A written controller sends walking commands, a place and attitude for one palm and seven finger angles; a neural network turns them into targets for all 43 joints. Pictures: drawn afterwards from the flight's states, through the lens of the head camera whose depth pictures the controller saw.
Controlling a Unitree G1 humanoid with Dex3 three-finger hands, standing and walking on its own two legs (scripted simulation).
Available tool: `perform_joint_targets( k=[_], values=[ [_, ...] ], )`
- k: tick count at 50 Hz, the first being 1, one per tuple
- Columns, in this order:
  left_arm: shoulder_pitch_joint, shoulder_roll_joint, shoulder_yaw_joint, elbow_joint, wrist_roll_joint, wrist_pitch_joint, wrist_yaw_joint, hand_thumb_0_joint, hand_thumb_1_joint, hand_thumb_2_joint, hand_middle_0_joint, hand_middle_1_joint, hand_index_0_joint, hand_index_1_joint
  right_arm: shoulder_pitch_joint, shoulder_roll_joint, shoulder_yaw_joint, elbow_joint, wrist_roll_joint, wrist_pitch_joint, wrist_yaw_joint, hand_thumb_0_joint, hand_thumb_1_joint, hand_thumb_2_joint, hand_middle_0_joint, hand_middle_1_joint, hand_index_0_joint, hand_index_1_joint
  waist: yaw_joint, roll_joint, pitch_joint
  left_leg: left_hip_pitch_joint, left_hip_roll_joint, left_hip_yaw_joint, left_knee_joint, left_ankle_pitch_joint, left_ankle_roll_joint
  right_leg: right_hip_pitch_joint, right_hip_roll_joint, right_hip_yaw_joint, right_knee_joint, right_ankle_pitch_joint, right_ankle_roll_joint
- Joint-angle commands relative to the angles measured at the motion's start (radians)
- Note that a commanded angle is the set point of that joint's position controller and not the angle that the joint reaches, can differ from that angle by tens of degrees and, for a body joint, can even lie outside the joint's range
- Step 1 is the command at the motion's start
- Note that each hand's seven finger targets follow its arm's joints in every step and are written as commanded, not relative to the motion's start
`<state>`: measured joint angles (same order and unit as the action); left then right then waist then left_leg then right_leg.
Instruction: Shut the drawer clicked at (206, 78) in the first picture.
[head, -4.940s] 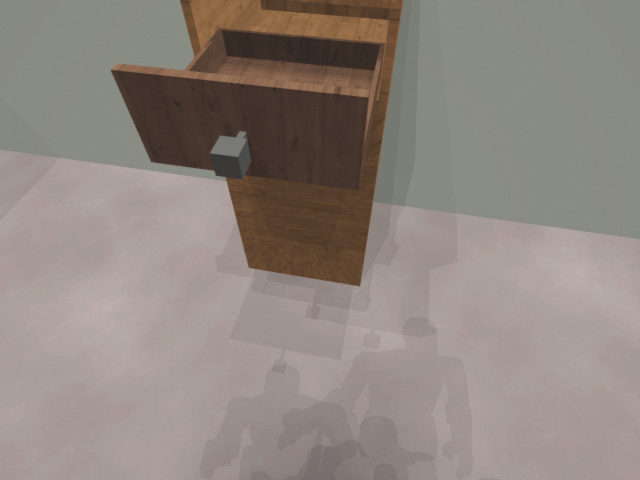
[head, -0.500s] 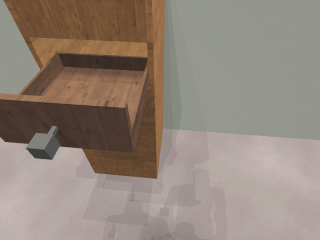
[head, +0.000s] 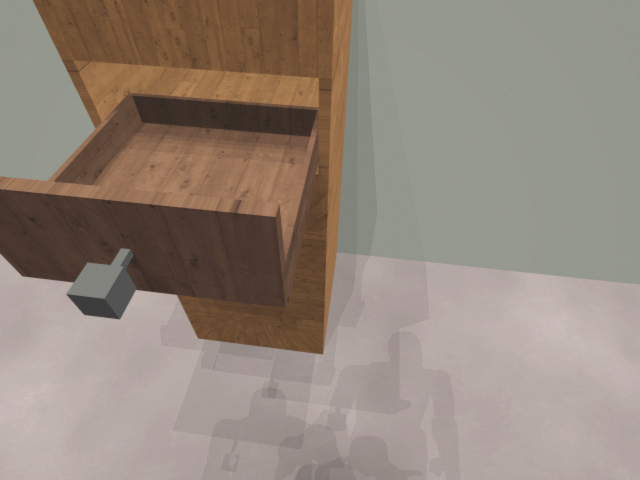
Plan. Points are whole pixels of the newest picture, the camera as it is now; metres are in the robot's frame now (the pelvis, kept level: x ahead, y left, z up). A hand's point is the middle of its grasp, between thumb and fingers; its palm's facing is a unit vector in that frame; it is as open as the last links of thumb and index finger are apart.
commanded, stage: shuffle to correct the standing spot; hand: left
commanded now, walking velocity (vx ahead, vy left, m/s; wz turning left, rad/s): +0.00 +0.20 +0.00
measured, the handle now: (112, 276) +0.31 +0.28 +0.10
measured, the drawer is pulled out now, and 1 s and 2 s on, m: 0.30 0.30 0.30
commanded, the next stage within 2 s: come to a stop and stand still in 0.20 s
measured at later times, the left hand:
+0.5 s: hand out of the picture +0.05 +0.21 -0.16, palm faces +0.02 -0.96 -0.27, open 7.3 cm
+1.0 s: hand out of the picture +0.03 +0.32 -0.16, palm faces -0.03 -0.96 -0.28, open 7.4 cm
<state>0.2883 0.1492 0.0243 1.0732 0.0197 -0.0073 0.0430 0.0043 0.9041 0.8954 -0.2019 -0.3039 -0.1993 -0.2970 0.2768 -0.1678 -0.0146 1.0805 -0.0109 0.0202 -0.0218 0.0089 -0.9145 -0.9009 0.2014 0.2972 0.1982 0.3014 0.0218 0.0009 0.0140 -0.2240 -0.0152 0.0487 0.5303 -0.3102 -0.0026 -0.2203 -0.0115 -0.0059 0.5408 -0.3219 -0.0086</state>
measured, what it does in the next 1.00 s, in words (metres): steps to the left: right foot, then left foot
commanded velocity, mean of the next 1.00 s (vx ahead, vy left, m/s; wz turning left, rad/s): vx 0.01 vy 0.05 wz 0.00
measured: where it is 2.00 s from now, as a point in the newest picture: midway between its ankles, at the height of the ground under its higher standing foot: outside the picture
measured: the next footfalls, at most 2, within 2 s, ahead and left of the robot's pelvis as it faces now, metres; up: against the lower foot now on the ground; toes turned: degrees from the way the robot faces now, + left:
right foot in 0.40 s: -0.01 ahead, -0.06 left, +0.00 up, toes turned -8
left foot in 0.66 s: +0.03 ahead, +0.20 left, +0.00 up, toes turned -1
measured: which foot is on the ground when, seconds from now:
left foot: down 0.00-0.42, up 0.44-0.64, down 0.66-1.00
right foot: down 0.00-0.08, up 0.10-0.38, down 0.40-1.00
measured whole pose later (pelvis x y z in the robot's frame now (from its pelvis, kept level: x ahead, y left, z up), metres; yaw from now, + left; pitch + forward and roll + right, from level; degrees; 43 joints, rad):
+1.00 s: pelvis -0.04 +0.10 +0.00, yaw -4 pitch -2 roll +0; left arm 0.23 0.25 0.01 0.98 0.02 0.02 0.03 0.00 0.90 0.90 -0.20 -0.30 -0.20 -0.30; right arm 0.21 -0.21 0.00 0.97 -0.02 0.00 -0.01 0.01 -0.91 -0.90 0.20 0.30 0.20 0.30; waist 0.02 0.01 0.02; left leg -0.24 0.00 0.04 0.54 -0.27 0.02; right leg -0.20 -0.08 -0.05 0.51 -0.27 0.05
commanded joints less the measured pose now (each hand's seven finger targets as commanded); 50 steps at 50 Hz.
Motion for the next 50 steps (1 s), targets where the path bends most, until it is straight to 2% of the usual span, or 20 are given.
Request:
perform_joint_targets(
  k=[1,2,4,5,7,11,15,18,19,20,21,22,27,28,29,30,32,35,41,50],
  values=[
    [0.038,0.185,0.054,-0.063,0.001,0.005,0.012,0.0,0.9,0.9,-0.2,-0.3,-0.2,-0.3,0.083,-0.077,-0.025,-0.061,-0.004,-0.018,-0.003,0.0,-0.9,-0.9,0.2,0.3,0.2,0.3,-0.015,-0.106,0.02,-0.001,0.068,-0.02,-0.059,0.151,-0.001,-0.026,-0.245,0.203,-0.062,0.385,-0.122],
    [0.022,0.171,0.051,-0.078,0.001,0.01,0.009,0.0,0.9,0.9,-0.2,-0.3,-0.2,-0.3,0.097,-0.094,-0.029,-0.062,-0.006,-0.02,-0.002,0.0,-0.9,-0.9,0.2,0.3,0.2,0.3,-0.021,-0.031,0.01,0.055,0.103,-0.053,-0.078,0.26,0.017,-0.075,-0.188,0.141,-0.01,0.314,-0.094],
    [-0.03,0.114,0.041,-0.109,0.003,0.026,0.009,0.0,0.9,0.9,-0.2,-0.3,-0.2,-0.3,0.126,-0.147,-0.04,-0.073,-0.013,-0.015,-0.004,0.0,-0.9,-0.9,0.2,0.3,0.2,0.3,-0.035,0.207,0.046,0.08,0.266,-0.254,-0.193,0.463,0.149,-0.221,-0.028,-0.045,0.228,-0.157,-0.013],
    [-0.045,0.103,0.038,-0.114,0.005,0.035,0.013,0.0,0.9,0.9,-0.2,-0.3,-0.2,-0.3,0.118,-0.142,-0.04,-0.084,-0.013,-0.011,-0.006,0.0,-0.9,-0.9,0.2,0.3,0.2,0.3,-0.041,0.205,0.057,0.063,0.292,-0.286,-0.238,0.473,0.205,-0.263,-0.018,-0.032,0.4,-0.267,-0.008],
    [-0.034,0.106,0.043,-0.112,0.003,0.037,0.012,0.0,0.9,0.9,-0.2,-0.3,-0.2,-0.3,0.065,-0.127,-0.033,-0.117,-0.013,-0.01,-0.007,0.0,-0.9,-0.9,0.2,0.3,0.2,0.3,-0.021,0.144,0.04,0.046,0.274,-0.253,-0.232,0.457,0.237,-0.299,-0.044,-0.005,0.553,-0.231,-0.018],
    [-0.014,0.083,0.036,-0.11,0.004,0.042,0.006,0.0,0.9,0.9,-0.2,-0.3,-0.2,-0.3,0.017,-0.136,-0.037,-0.148,-0.023,-0.009,-0.006,0.0,-0.9,-0.9,0.2,0.3,0.2,0.3,-0.002,0.079,-0.024,0.072,0.224,-0.155,-0.193,0.568,0.226,-0.244,-0.057,-0.054,0.484,-0.182,-0.002],
    [-0.032,0.08,0.03,-0.13,0.004,0.039,0.01,0.0,0.9,0.9,-0.2,-0.3,-0.2,-0.3,0.05,-0.143,-0.044,-0.146,-0.023,-0.004,-0.007,0.0,-0.9,-0.9,0.2,0.3,0.2,0.3,-0.018,0.073,-0.062,0.121,0.235,-0.177,-0.151,0.656,0.233,-0.166,-0.055,-0.077,0.252,-0.174,0.002],
    [0.005,0.077,0.025,-0.123,0.006,0.021,0.009,0.0,0.9,0.9,-0.2,-0.3,-0.2,-0.3,0.051,-0.132,-0.041,-0.138,-0.01,-0.015,-0.003,0.0,-0.9,-0.9,0.2,0.3,0.2,0.3,0.008,-0.016,-0.093,0.054,0.216,-0.183,-0.105,0.534,0.178,0.013,-0.06,-0.059,-0.024,0.042,0.003],
    [0.034,0.091,0.023,-0.112,0.007,0.008,0.011,0.0,0.9,0.9,-0.2,-0.3,-0.2,-0.3,0.047,-0.113,-0.036,-0.137,-0.004,-0.023,-0.001,0.0,-0.9,-0.9,0.2,0.3,0.2,0.3,0.02,-0.081,-0.109,-0.008,0.179,-0.153,-0.063,0.404,0.128,0.124,-0.109,-0.004,-0.141,0.15,-0.008],
    [0.055,0.143,0.028,-0.098,0.012,-0.004,0.015,0.0,0.9,0.9,-0.2,-0.3,-0.2,-0.3,0.046,-0.076,-0.029,-0.142,0.004,-0.027,0.001,0.0,-0.9,-0.9,0.2,0.3,0.2,0.3,0.012,-0.241,-0.107,-0.144,0.078,-0.051,0.03,0.144,0.054,0.219,-0.287,0.209,-0.184,0.305,-0.073],
    [0.052,0.19,0.03,-0.095,0.007,-0.006,0.01,0.0,0.9,0.9,-0.2,-0.3,-0.2,-0.3,0.018,-0.066,-0.028,-0.152,-0.001,-0.02,0.003,0.0,-0.9,-0.9,0.2,0.3,0.2,0.3,0.013,-0.275,-0.033,-0.221,0.002,-0.013,0.102,-0.138,0.006,0.165,-0.424,0.319,-0.201,0.434,-0.181],
    [0.054,0.178,0.027,-0.091,0.005,-0.011,0.009,0.0,0.9,0.9,-0.2,-0.3,-0.2,-0.3,-0.01,-0.07,-0.029,-0.145,-0.01,-0.01,0.004,0.0,-0.9,-0.9,0.2,0.3,0.2,0.3,0.022,-0.235,-0.015,-0.228,0.019,-0.038,0.216,-0.216,0.0,0.132,-0.421,0.293,-0.209,0.482,-0.235],
    [-0.01,0.158,0.029,-0.113,0.008,-0.016,-0.001,0.0,0.9,0.9,-0.2,-0.3,-0.2,-0.3,0.01,-0.026,-0.02,-0.095,-0.003,-0.006,0.015,0.0,-0.9,-0.9,0.2,0.3,0.2,0.3,-0.01,-0.151,0.043,-0.129,0.046,0.003,0.182,-0.109,-0.018,0.01,-0.276,0.101,-0.217,0.398,-0.175],
    [-0.031,0.331,0.004,-0.162,0.014,-0.034,0.009,0.0,0.9,0.9,-0.2,-0.3,-0.2,-0.3,-0.041,-0.209,-0.042,-0.221,-0.021,0.001,0.025,0.0,-0.9,-0.9,0.2,0.3,0.2,0.3,-0.073,-0.086,0.156,-0.122,0.039,-0.089,0.19,-0.102,0.016,-0.064,-0.258,0.19,-0.195,0.27,-0.141],
    [-0.068,0.279,0.032,-0.172,0.008,-0.03,0.017,0.0,0.9,0.9,-0.2,-0.3,-0.2,-0.3,0.001,-0.131,-0.049,-0.228,-0.019,-0.02,0.02,0.0,-0.9,-0.9,0.2,0.3,0.2,0.3,-0.078,0.045,-0.041,-0.078,0.06,-0.034,0.051,-0.022,0.007,-0.028,-0.284,0.142,-0.097,0.195,-0.142],
    [-0.048,0.219,0.026,-0.169,0.0,-0.021,0.015,0.0,0.9,0.9,-0.2,-0.3,-0.2,-0.3,0.0,-0.063,-0.033,-0.2,-0.023,-0.025,0.015,0.0,-0.9,-0.9,0.2,0.3,0.2,0.3,-0.05,0.087,-0.073,-0.013,0.027,-0.02,0.012,0.082,-0.004,-0.026,-0.22,0.1,-0.074,0.182,-0.109],
    [-0.019,0.213,0.015,-0.172,-0.007,-0.008,0.005,0.0,0.9,0.9,-0.2,-0.3,-0.2,-0.3,0.022,-0.097,-0.027,-0.208,-0.014,-0.026,0.006,0.0,-0.9,-0.9,0.2,0.3,0.2,0.3,-0.04,0.071,-0.062,-0.009,0.059,-0.063,0.001,0.166,0.011,-0.042,-0.152,0.051,-0.071,0.116,-0.056],
    [-0.008,0.213,0.023,-0.17,-0.001,-0.016,-0.002,0.0,0.9,0.9,-0.2,-0.3,-0.2,-0.3,0.004,-0.148,-0.03,-0.22,-0.015,-0.026,-0.001,0.0,-0.9,-0.9,0.2,0.3,0.2,0.3,-0.022,-0.201,0.017,-0.074,0.084,-0.047,0.036,0.14,0.014,-0.047,-0.15,0.071,-0.14,0.172,-0.046],
    [-0.017,0.221,0.019,-0.154,-0.006,0.0,-0.008,0.0,0.9,0.9,-0.2,-0.3,-0.2,-0.3,-0.035,-0.193,-0.031,-0.182,-0.008,-0.043,-0.001,0.0,-0.9,-0.9,0.2,0.3,0.2,0.3,-0.012,0.077,0.007,-0.039,0.117,-0.094,-0.062,0.316,0.035,0.013,-0.085,-0.008,-0.059,0.181,-0.012],
    [-0.026,0.209,0.006,-0.134,0.0,0.015,-0.018,0.0,0.9,0.9,-0.2,-0.3,-0.2,-0.3,-0.073,-0.222,-0.031,-0.163,-0.009,-0.044,0.005,0.0,-0.9,-0.9,0.2,0.3,0.2,0.3,-0.006,0.069,0.013,-0.07,0.139,-0.16,-0.211,0.084,0.051,0.037,-0.07,-0.027,-0.085,0.084,0.01]
  ],
)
